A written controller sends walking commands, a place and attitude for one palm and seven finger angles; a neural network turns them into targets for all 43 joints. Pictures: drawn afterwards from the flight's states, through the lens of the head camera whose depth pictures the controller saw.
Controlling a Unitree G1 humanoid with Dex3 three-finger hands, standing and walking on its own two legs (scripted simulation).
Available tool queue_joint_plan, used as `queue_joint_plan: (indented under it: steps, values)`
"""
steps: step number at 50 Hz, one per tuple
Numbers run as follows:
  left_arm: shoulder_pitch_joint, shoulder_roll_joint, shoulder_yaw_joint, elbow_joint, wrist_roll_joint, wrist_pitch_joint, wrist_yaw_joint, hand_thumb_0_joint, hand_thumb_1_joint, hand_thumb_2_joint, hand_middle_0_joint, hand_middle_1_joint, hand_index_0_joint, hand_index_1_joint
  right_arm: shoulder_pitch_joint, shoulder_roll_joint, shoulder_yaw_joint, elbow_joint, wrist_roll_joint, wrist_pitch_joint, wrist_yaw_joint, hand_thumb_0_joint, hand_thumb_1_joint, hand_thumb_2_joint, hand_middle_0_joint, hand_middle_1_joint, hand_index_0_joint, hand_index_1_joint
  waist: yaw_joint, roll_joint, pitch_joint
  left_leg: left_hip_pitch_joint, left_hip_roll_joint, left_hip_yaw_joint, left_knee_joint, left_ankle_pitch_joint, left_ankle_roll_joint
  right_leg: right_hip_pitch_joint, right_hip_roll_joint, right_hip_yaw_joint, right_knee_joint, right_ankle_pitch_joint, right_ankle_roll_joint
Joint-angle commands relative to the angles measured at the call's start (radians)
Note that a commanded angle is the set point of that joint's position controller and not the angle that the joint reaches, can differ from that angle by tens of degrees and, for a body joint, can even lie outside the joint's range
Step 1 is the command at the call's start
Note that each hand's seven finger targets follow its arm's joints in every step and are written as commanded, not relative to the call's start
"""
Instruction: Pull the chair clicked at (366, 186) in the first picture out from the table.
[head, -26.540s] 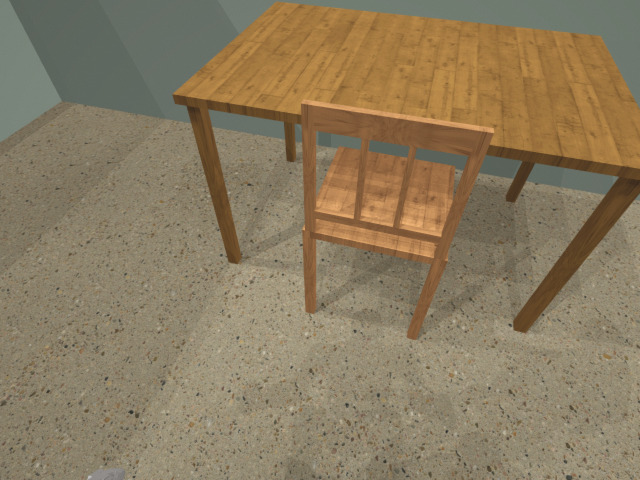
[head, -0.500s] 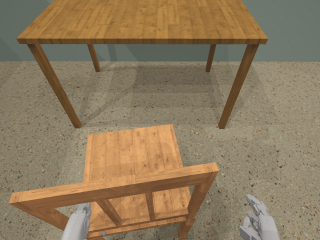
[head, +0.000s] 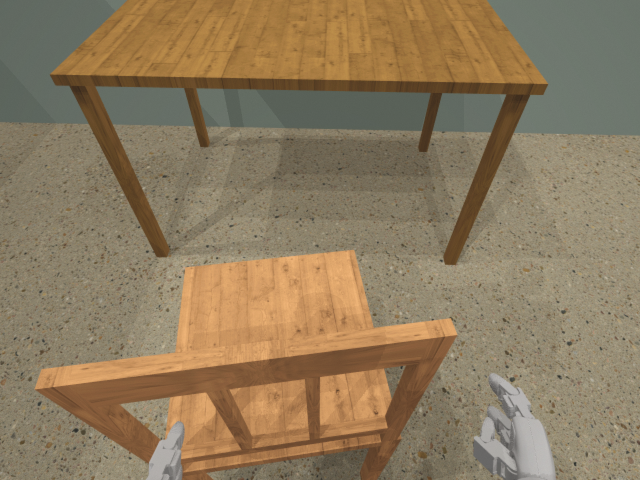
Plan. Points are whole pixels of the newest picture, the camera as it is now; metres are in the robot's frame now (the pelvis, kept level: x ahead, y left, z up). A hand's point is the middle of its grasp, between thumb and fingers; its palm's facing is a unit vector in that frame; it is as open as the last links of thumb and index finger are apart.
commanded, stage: draw the hand back to the body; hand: left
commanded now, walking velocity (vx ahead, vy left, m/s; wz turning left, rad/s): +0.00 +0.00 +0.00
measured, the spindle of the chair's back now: (233, 418) +0.22 +0.13 -0.06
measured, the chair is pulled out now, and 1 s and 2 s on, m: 0.63 0.63 0.61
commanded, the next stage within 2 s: step back with the hand held close in 1.64 s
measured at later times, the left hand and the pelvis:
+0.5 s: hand out of the picture +0.11 +0.16 +0.05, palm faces +0.01 -1.00 -0.08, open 17.4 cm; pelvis -0.02 -0.01 -0.01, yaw +0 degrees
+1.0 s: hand out of the picture +0.11 +0.19 +0.07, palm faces +0.09 -0.88 -0.46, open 11.5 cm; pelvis +0.01 -0.03 +0.05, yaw +2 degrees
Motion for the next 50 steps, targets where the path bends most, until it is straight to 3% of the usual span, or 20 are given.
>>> queue_joint_plan:
  steps: [1,3,4,8,9,15,16,18,19,20,23,26,28,29,30,33,36,39,48,50]
  values:
    - [0.162,0.043,0.023,-0.224,0.014,-0.074,0.001,0.000,-0.550,0.200,0.000,0.000,0.000,0.000,-0.094,-0.108,-0.054,-0.193,0.003,-0.057,-0.010,0.000,-0.900,-0.900,0.200,0.300,0.200,0.300,-0.007,-0.047,-0.024,-0.005,-0.007,0.012,-0.159,0.311,0.023,0.091,0.029,-0.041,-0.122,0.197,-0.048]
    - [0.176,0.058,0.035,-0.242,0.019,-0.080,0.002,0.000,-0.550,0.200,0.000,0.000,0.000,0.000,-0.086,-0.107,-0.061,-0.197,0.002,-0.054,-0.013,0.000,-0.900,-0.900,0.200,0.300,0.200,0.300,-0.006,-0.047,-0.047,-0.013,-0.008,0.012,-0.148,0.325,0.023,0.093,0.031,-0.039,-0.115,0.209,-0.051]
    - [0.107,-0.010,0.039,-0.338,-0.091,-0.181,-0.013,0.000,-0.550,0.200,0.000,0.000,0.000,0.000,-0.083,-0.107,-0.058,-0.185,0.005,-0.075,-0.011,0.000,-0.900,-0.900,0.200,0.300,0.200,0.300,-0.014,-0.076,-0.022,-0.022,-0.020,0.013,-0.120,0.325,0.017,0.061,0.040,-0.058,-0.102,0.227,-0.047]
    - [0.126,0.081,0.144,-0.327,-0.111,-0.323,-0.031,0.000,-0.550,0.200,0.000,0.000,0.000,0.000,-0.065,-0.102,-0.072,-0.141,0.011,-0.101,-0.004,0.000,-0.900,-0.900,0.200,0.300,0.200,0.300,0.008,-0.002,-0.070,-0.009,-0.016,0.011,-0.107,0.368,0.009,0.066,0.040,-0.049,-0.078,0.235,-0.055]
    - [0.137,0.058,0.128,-0.321,-0.119,-0.350,-0.041,0.000,-0.550,0.200,0.000,0.000,0.000,0.000,-0.074,-0.100,-0.071,-0.136,0.013,-0.103,0.001,0.000,-0.900,-0.900,0.200,0.300,0.200,0.300,0.007,0.008,-0.063,0.001,-0.016,0.013,-0.106,0.370,0.007,0.059,0.038,-0.047,-0.076,0.236,-0.053]
    - [0.115,0.069,0.166,-0.260,-0.159,-0.527,-0.134,0.000,-0.550,0.200,0.000,0.000,0.000,0.000,-0.123,-0.085,-0.085,-0.099,0.022,-0.103,0.039,0.000,-0.900,-0.900,0.200,0.300,0.200,0.300,0.014,-0.046,-0.042,-0.061,-0.004,0.014,-0.084,0.339,0.006,0.058,0.037,-0.034,-0.054,0.239,-0.050]
    - [0.091,0.117,0.206,-0.284,-0.171,-0.548,-0.146,0.000,-0.550,0.200,0.000,0.000,0.000,0.000,-0.128,-0.087,-0.087,-0.098,0.024,-0.104,0.042,0.000,-0.900,-0.900,0.200,0.300,0.200,0.300,0.019,-0.042,-0.062,-0.071,-0.004,0.015,-0.080,0.328,0.007,0.070,0.036,-0.023,-0.053,0.231,-0.052]
    - [0.056,0.184,0.276,-0.349,-0.191,-0.581,-0.153,0.000,-0.550,0.200,0.000,0.000,0.000,0.000,-0.120,-0.085,-0.089,-0.093,0.028,-0.106,0.040,0.000,-0.900,-0.900,0.200,0.300,0.200,0.300,0.026,0.025,-0.102,-0.039,-0.006,0.017,-0.087,0.348,0.009,0.100,0.036,-0.016,-0.060,0.239,-0.058]
    - [0.062,0.180,0.283,-0.368,-0.208,-0.584,-0.154,0.000,-0.550,0.200,0.000,0.000,0.000,0.000,-0.130,-0.083,-0.086,-0.093,0.033,-0.106,0.039,0.000,-0.900,-0.900,0.200,0.300,0.200,0.300,0.029,0.047,-0.107,-0.011,-0.003,0.014,-0.099,0.359,0.006,0.107,0.036,-0.018,-0.063,0.246,-0.059]
    - [0.057,0.156,0.270,-0.373,-0.217,-0.585,-0.158,0.000,-0.550,0.200,0.000,0.000,0.000,0.000,-0.129,-0.072,-0.079,-0.089,0.038,-0.112,0.040,0.000,-0.900,-0.900,0.200,0.300,0.200,0.300,0.025,0.044,-0.111,0.008,-0.003,0.015,-0.108,0.362,0.008,0.107,0.038,-0.025,-0.074,0.238,-0.056]
    - [-0.003,0.220,0.351,-0.403,-0.249,-0.574,-0.142,0.000,-0.550,0.200,0.000,0.000,0.000,0.000,-0.124,-0.076,-0.074,-0.068,0.042,-0.125,0.029,0.000,-0.900,-0.900,0.200,0.300,0.200,0.300,0.025,0.056,-0.122,0.030,0.000,0.006,-0.133,0.359,0.006,0.145,0.042,-0.024,-0.106,0.233,-0.057]
    - [-0.031,0.225,0.375,-0.433,-0.264,-0.551,-0.119,0.000,-0.441,0.252,-0.015,-0.023,-0.015,-0.023,-0.131,-0.071,-0.064,-0.048,0.050,-0.147,0.020,0.000,-0.900,-0.900,0.200,0.300,0.200,0.300,0.022,0.072,-0.105,0.084,0.003,0.001,-0.169,0.363,0.003,0.171,0.044,-0.033,-0.141,0.232,-0.056]
    - [-0.071,0.283,0.426,-0.462,-0.258,-0.533,-0.094,0.000,-0.369,0.287,-0.025,-0.037,-0.025,-0.037,-0.127,-0.078,-0.056,-0.031,0.050,-0.163,0.011,0.000,-0.900,-0.900,0.200,0.300,0.200,0.300,0.030,0.121,-0.123,0.116,0.004,-0.002,-0.192,0.386,0.001,0.201,0.042,-0.037,-0.161,0.241,-0.058]
    - [0.007,0.470,0.487,-0.403,-0.071,-0.355,0.026,0.000,-0.332,0.305,-0.030,-0.045,-0.030,-0.045,-0.139,-0.082,-0.025,-0.040,0.018,-0.138,-0.012,0.000,-0.900,-0.900,0.200,0.300,0.200,0.300,0.098,0.179,-0.163,0.173,0.055,-0.014,-0.262,0.381,-0.003,0.314,0.003,-0.006,-0.205,0.212,-0.082]
    - [-0.033,0.359,0.407,-0.526,-0.067,-0.283,0.063,0.000,-0.296,0.322,-0.035,-0.053,-0.035,-0.053,-0.127,-0.069,-0.005,-0.068,0.015,-0.137,-0.021,0.000,-0.900,-0.900,0.200,0.300,0.200,0.300,0.061,0.185,-0.096,0.184,0.044,-0.011,-0.287,0.389,-0.007,0.330,-0.005,-0.024,-0.227,0.232,-0.077]
    - [-0.102,0.381,0.444,-0.450,-0.046,-0.179,0.125,0.000,-0.188,0.375,-0.050,-0.075,-0.050,-0.075,-0.139,-0.073,0.009,-0.018,0.006,-0.127,-0.045,0.000,-0.900,-0.900,0.200,0.300,0.200,0.300,0.064,0.144,0.008,0.212,0.052,-0.015,-0.341,0.402,-0.007,0.372,0.006,-0.046,-0.287,0.237,-0.081]
    - [-0.199,0.415,0.482,-0.428,-0.046,-0.158,0.145,0.000,-0.079,0.428,-0.065,-0.097,-0.065,-0.097,-0.156,-0.081,0.026,0.007,-0.001,-0.144,-0.049,0.000,-0.900,-0.900,0.200,0.300,0.200,0.300,0.062,0.115,0.078,0.254,0.049,-0.010,-0.399,0.343,-0.007,0.413,0.009,-0.044,-0.360,0.204,-0.079]
    - [-0.278,0.448,0.519,-0.437,-0.046,-0.158,0.155,0.000,0.030,0.480,-0.080,-0.120,-0.080,-0.120,-0.165,-0.091,0.031,0.032,-0.002,-0.171,-0.046,0.000,-0.900,-0.900,0.200,0.300,0.200,0.300,0.062,0.154,0.107,0.315,0.043,-0.001,-0.444,0.337,-0.007,0.448,0.007,-0.033,-0.422,0.212,-0.080]
    - [-0.409,0.514,0.588,-0.494,-0.046,-0.172,0.172,0.000,0.356,0.637,-0.125,-0.187,-0.125,-0.187,-0.174,-0.112,0.031,0.114,-0.001,-0.252,-0.026,0.000,-0.900,-0.900,0.200,0.300,0.200,0.300,0.070,0.215,0.041,0.464,0.026,0.020,-0.504,0.483,0.002,0.572,-0.008,-0.026,-0.494,0.384,-0.072]
    - [-0.425,0.511,0.590,-0.507,-0.045,-0.172,0.175,0.000,0.429,0.673,-0.135,-0.202,-0.135,-0.202,-0.168,-0.116,0.026,0.127,0.003,-0.260,-0.023,0.000,-0.900,-0.900,0.200,0.300,0.200,0.300,0.067,0.189,0.024,0.501,0.027,0.022,-0.508,0.529,0.008,0.582,-0.013,-0.029,-0.492,0.444,-0.066]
